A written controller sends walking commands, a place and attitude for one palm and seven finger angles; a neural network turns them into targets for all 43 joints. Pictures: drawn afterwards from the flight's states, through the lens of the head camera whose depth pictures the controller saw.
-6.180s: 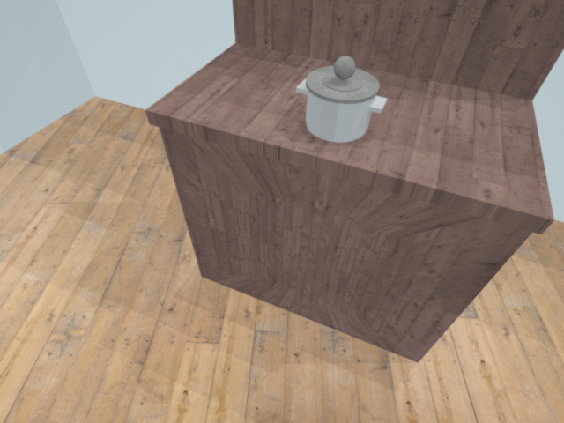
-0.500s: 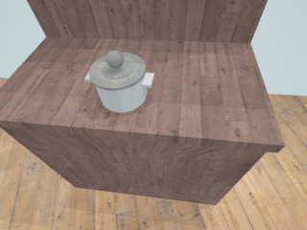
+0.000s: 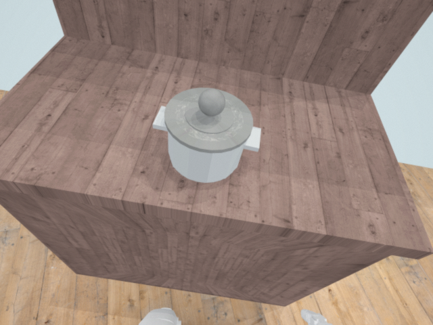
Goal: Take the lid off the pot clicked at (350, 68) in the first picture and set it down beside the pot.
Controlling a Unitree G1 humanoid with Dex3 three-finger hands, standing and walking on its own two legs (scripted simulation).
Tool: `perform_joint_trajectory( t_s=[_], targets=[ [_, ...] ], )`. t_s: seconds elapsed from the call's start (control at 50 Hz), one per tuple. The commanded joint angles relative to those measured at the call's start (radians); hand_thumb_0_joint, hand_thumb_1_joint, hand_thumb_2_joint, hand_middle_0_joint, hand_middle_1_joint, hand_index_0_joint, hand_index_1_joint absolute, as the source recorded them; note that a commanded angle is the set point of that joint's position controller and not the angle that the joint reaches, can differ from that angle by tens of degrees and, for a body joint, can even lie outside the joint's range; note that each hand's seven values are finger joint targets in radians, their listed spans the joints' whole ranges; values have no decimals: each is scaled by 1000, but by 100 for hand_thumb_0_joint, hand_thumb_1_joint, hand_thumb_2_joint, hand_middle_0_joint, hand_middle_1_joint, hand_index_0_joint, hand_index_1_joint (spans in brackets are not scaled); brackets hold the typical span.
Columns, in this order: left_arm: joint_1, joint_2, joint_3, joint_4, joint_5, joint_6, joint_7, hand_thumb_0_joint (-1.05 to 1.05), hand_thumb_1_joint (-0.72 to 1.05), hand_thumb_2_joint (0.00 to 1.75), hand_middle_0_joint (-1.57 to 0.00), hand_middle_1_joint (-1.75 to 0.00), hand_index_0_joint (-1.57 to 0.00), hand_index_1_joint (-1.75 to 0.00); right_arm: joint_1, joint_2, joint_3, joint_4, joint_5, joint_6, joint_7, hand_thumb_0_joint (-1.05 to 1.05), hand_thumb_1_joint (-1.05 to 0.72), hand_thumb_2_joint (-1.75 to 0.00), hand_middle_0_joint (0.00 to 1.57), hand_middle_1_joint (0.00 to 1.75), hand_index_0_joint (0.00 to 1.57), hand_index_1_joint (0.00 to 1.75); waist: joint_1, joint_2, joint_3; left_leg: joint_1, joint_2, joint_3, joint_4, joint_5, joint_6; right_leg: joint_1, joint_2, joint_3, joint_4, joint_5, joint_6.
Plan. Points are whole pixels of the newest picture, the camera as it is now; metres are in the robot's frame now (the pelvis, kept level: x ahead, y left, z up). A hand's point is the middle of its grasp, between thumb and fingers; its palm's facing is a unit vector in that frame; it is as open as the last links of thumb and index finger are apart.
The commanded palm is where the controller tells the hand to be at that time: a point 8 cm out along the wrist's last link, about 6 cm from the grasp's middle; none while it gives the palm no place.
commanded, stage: come to a stop and stand still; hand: left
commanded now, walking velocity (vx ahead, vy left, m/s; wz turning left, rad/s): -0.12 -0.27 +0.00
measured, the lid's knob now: (211, 102) +0.43 +0.08 +0.18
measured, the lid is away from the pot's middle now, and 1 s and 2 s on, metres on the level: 0.00 0.00 0.00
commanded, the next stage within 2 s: look again from close up in 1.42 s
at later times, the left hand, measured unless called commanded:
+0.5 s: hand out of the picture -0.09 +0.17 -0.15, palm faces +0.05 -0.97 -0.23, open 7.4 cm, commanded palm none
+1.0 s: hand out of the picture -0.12 +0.17 -0.18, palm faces +0.10 -0.99 -0.12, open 7.4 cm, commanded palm none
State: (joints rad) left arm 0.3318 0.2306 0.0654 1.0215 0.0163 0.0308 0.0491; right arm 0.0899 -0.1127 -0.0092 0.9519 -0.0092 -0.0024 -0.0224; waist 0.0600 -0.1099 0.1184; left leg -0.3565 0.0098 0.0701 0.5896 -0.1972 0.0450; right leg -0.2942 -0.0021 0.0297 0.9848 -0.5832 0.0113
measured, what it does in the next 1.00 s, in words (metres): steps on the spot: right foot, then left foot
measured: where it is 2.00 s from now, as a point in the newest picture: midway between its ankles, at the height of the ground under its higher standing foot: outside the picture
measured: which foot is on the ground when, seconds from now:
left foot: down 0.00-0.38, up 0.40-0.84, down 0.86-1.00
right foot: up 0.00-0.38, down 0.40-1.00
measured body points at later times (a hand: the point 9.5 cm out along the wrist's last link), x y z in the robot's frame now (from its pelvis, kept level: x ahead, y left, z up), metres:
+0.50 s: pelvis -0.08 -0.02 +0.02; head -0.10 -0.02 +0.47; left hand -0.09 +0.22 -0.13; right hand -0.10 -0.27 -0.14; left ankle -0.02 +0.10 -0.67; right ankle -0.13 -0.10 -0.73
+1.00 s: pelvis -0.07 +0.02 +0.01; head -0.07 +0.05 +0.46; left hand -0.12 +0.23 -0.16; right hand -0.01 -0.20 -0.13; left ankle -0.09 +0.12 -0.73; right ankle -0.13 -0.10 -0.73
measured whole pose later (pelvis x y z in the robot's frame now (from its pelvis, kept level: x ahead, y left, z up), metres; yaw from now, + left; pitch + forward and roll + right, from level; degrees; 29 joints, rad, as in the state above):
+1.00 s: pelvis -0.07 +0.02 +0.01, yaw +0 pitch +0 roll +1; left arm 0.37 0.14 0.03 1.13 0.02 0.00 0.03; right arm 0.20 -0.12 -0.02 1.07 -0.01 -0.03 -0.05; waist 0.04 -0.08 0.00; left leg -0.20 -0.03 0.08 0.48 -0.29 0.04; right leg -0.16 -0.05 -0.06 0.52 -0.36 0.00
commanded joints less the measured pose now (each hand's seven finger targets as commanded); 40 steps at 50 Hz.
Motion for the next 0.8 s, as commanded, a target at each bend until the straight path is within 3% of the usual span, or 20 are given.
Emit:
perform_joint_trajectory(
  t_s=[0.0,0.04,0.08,0.1,0.16,0.2,0.28,0.32,0.34,0.36,0.38,0.4,0.42,0.44,0.46,0.5,0.6,0.66,0.72,0.78],
  targets=[
    [81,84,28,-56,6,6,-21,0,90,90,-20,-30,-20,-30,88,-191,-48,-36,-12,-5,-29,0,-90,-90,20,30,20,30,-44,262,-113,93,307,-273,-289,377,122,-134,-4,50,209,86,0],
    [85,68,32,-56,8,17,-32,0,90,90,-20,-30,-20,-30,111,-210,-56,-29,-12,-7,-31,0,-90,-90,20,30,20,30,-47,221,-176,131,300,-248,-309,273,111,-158,1,53,237,151,11],
    [77,64,32,-66,12,26,-39,0,90,90,-20,-30,-20,-30,131,-208,-59,-21,-10,-7,-28,0,-90,-90,20,30,20,30,-53,233,-195,128,283,-238,-343,116,90,-171,0,55,241,198,19],
    [63,60,30,-72,14,27,-43,0,90,90,-20,-30,-20,-30,131,-201,-62,-20,-10,-9,-27,0,-90,-90,20,30,20,30,-54,192,-181,100,278,-246,-364,30,86,-169,-3,51,224,206,20],
    [54,50,29,-88,17,38,-49,0,90,90,-20,-30,-20,-30,143,-214,-73,-20,-16,-4,-17,0,-90,-90,20,30,20,30,-61,253,-183,82,259,-252,-427,-223,60,-152,-5,15,121,204,19],
    [50,47,27,-97,15,42,-55,0,90,90,-20,-30,-20,-30,140,-227,-85,-22,-21,0,-10,0,-90,-90,20,30,20,30,-61,277,-164,45,246,-245,-466,-321,46,-100,-4,-30,-10,159,8],
    [146,32,20,-67,5,40,-56,0,90,90,-20,-30,-20,-30,154,-266,-109,-15,-37,16,0,0,-90,-90,20,30,20,30,-53,343,-189,8,210,-240,-533,-443,4,102,52,-139,-320,38,-36],
    [258,20,17,-20,0,32,-51,0,90,90,-20,-30,-20,-30,146,-248,-110,-3,-34,26,2,0,-90,-90,20,30,20,30,-9,293,-176,-78,162,-188,-500,-477,-41,277,82,-168,-555,122,-59],
    [317,37,21,0,6,30,-46,0,90,90,-20,-30,-20,-30,143,-216,-106,2,-27,35,2,0,-90,-90,20,30,20,30,9,178,-163,-130,92,-110,-389,-460,-82,344,62,-142,-713,160,-72],
    [312,98,29,-9,23,27,-36,0,90,90,-20,-30,-20,-30,159,-135,-94,-1,-11,42,1,0,-90,-90,20,30,20,30,2,-71,-136,-222,-19,15,-69,-386,-122,297,-134,110,-880,-37,-135],
    [136,129,14,-60,26,26,-26,0,90,90,-20,-30,-20,-30,147,-91,-89,-6,-15,49,-8,0,-90,-90,20,30,20,30,-44,-212,9,-281,-74,10,252,-313,-109,29,-322,324,-969,-169,-188],
    [-29,115,3,-117,17,18,-21,0,90,90,-20,-30,-20,-30,186,-119,-88,2,-18,55,-4,0,-90,-90,20,30,20,30,-104,-92,38,-228,-39,-59,411,-254,-84,-139,-357,293,-981,-146,-197],
    [-97,103,16,-125,4,-12,-17,0,90,90,-20,-30,-20,-30,215,-127,-86,30,-21,59,11,0,-90,-90,20,30,20,30,-122,-52,9,-190,-10,-84,479,-172,-76,-160,-309,261,-989,-146,-175],
    [-109,82,9,-116,-3,-39,-19,0,90,90,-20,-30,-20,-30,240,-126,-84,52,-20,50,23,0,-90,-90,20,30,20,30,-134,-14,21,-200,0,-79,486,-123,-74,-106,-246,190,-940,-42,-148],
    [-68,55,1,-100,-6,-60,-24,0,90,90,-20,-30,-20,-30,262,-122,-78,55,-18,33,29,0,-90,-90,20,30,20,30,-125,13,30,-239,5,-62,462,-73,-74,-9,-209,130,-884,97,-142],
    [29,39,-4,-53,-8,-79,-27,0,90,90,-20,-30,-20,-30,242,-114,-78,56,-13,15,31,0,-90,-90,20,30,20,30,-82,47,25,-286,2,-52,425,-30,-76,111,-208,94,-847,232,-147],
    [159,29,1,2,0,-90,-20,0,90,90,-20,-30,-20,-30,171,-111,-70,30,-14,6,22,0,-90,-90,20,30,20,30,-13,-3,-4,-307,35,-67,314,-81,-85,241,-287,196,-824,236,-198],
    [161,19,4,16,7,-90,-17,0,90,90,-20,-30,-20,-30,166,-91,-60,39,-12,1,16,0,-90,-90,20,30,20,30,-16,-18,-9,-240,41,-61,226,-131,-85,224,-300,193,-789,355,-209],
    [152,19,4,28,12,-85,-19,0,90,90,-20,-30,-20,-30,167,-56,-48,51,-4,-10,12,0,-90,-90,20,30,20,30,-16,-38,-46,-94,9,-29,91,-161,-75,183,-278,146,-736,527,-199],
    [108,8,-4,42,6,-77,-18,0,90,90,-20,-30,-20,-30,223,-24,-32,89,2,-30,1,0,-90,-90,20,30,20,30,-48,-33,-94,148,-25,1,-160,0,-71,104,-191,48,-633,625,-130]
  ],
)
